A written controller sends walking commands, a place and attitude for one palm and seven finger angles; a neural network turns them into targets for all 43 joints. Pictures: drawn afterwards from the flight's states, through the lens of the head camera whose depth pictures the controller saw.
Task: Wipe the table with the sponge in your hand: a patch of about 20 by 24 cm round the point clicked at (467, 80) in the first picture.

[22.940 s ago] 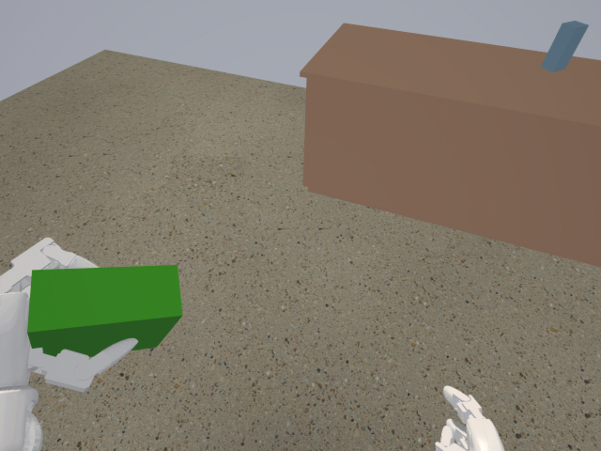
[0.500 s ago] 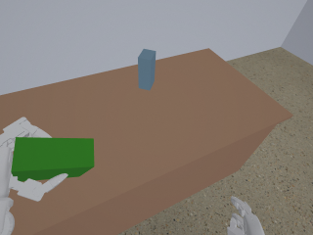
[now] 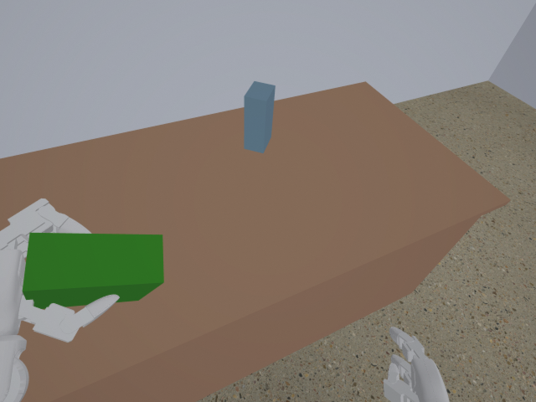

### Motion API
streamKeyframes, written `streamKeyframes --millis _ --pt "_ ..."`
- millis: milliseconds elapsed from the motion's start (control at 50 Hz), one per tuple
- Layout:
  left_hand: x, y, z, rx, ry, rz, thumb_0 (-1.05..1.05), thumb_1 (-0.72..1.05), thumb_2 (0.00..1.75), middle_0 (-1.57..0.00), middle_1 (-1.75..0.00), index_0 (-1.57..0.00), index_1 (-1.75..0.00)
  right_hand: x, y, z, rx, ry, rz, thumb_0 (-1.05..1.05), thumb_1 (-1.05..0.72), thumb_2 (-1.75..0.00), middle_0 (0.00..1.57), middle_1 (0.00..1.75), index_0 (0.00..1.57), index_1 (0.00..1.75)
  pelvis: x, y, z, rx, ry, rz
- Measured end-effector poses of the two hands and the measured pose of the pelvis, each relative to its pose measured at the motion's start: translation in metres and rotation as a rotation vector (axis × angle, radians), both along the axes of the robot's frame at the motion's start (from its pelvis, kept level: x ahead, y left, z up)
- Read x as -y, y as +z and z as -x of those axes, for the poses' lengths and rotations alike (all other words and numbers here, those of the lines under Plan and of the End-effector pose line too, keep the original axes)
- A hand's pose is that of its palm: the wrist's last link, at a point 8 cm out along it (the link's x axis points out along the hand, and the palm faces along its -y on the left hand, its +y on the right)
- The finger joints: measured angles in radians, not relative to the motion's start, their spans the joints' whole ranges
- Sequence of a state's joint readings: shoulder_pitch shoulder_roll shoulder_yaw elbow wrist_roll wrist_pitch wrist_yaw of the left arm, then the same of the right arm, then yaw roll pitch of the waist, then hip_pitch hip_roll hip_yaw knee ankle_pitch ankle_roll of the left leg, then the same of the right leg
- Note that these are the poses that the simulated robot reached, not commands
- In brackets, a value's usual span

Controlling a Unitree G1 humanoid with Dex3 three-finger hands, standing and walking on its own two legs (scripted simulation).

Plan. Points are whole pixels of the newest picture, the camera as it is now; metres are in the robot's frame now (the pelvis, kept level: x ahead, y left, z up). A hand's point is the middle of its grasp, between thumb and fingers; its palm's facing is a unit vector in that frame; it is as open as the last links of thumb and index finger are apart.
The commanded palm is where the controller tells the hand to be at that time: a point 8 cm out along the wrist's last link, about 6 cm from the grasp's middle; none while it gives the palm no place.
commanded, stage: look again from close up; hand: left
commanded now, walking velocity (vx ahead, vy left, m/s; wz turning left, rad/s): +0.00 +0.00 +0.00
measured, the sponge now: (113, 272) +0.23 +0.21 +0.13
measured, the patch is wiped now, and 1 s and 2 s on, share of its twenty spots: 0.00 0.00 0.00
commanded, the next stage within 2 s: turn the palm down, sponge in hand in 0.06 s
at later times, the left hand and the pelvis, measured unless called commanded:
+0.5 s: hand (101, 281) +0.22 +0.22 +0.12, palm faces +0.24 -0.76 -0.60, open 9.6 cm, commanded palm +0.17 +0.27 +0.17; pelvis +0.00 -0.02 -0.02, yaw +1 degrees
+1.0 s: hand (105, 281) +0.22 +0.21 +0.13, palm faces +0.28 -0.47 -0.84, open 9.6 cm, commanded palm +0.18 +0.24 +0.16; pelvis +0.01 -0.07 -0.02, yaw +1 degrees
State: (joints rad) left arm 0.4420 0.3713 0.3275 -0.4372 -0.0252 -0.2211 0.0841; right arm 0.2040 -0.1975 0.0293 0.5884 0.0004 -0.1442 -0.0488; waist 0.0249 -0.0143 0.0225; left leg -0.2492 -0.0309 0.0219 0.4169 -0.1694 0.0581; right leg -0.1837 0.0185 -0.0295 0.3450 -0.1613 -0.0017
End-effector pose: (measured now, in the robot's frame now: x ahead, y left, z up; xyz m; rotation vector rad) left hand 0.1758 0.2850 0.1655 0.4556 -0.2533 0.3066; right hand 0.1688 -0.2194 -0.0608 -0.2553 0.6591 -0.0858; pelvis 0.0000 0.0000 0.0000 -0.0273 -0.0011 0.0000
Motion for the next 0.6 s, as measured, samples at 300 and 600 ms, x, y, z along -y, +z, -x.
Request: streamKeyframes --millis 300,600 --pt "-0.037 0.046 -0.036 0.046 0.085 -0.070 -0.01 -0.45 1.03 -0.77 -1.35 -0.78 -1.35 -0.003 -0.018 -0.010 -0.050 0.107 0.002 0.01 -0.90 -0.90 0.20 0.30 0.20 0.30 0.002 -0.009 0.003 0.021 0.022 -0.018" --pt "0.018 0.003 0.008 -0.118 0.170 -0.276 -0.01 -0.45 1.03 -0.77 -1.35 -0.78 -1.35 0.013 -0.025 -0.038 0.000 0.146 -0.016 0.01 -0.90 -0.90 0.20 0.30 0.20 0.30 0.034 -0.021 0.002 0.001 0.041 -0.022"
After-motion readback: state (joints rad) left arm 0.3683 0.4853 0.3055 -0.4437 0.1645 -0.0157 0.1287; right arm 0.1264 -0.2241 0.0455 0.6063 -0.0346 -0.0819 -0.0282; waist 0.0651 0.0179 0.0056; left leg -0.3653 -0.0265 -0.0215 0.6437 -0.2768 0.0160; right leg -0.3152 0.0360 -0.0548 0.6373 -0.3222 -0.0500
